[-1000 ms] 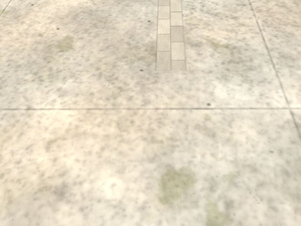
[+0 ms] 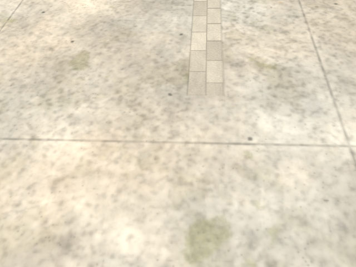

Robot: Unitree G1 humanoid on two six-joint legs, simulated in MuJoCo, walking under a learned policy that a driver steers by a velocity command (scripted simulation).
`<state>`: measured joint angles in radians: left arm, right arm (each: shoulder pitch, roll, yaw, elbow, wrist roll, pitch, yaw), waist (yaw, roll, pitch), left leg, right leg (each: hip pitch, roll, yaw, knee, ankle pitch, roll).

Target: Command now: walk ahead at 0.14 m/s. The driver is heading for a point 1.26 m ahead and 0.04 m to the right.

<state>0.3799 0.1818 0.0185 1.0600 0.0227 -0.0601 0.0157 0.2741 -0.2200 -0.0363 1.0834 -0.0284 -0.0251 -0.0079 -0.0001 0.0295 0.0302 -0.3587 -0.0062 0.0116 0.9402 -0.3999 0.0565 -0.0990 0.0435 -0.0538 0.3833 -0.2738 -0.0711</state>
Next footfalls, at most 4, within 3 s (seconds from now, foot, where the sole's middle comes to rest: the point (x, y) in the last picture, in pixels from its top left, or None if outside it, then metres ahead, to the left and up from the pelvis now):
0.24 left None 0.16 0.09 -0.78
1.98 left None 0.27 0.12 -0.78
2.42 right None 0.46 -0.04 -0.78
2.68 left None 0.38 0.16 -0.78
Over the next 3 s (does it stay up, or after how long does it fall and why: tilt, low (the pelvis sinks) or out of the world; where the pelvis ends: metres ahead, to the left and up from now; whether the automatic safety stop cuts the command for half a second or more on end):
stays up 0.38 0.06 0.00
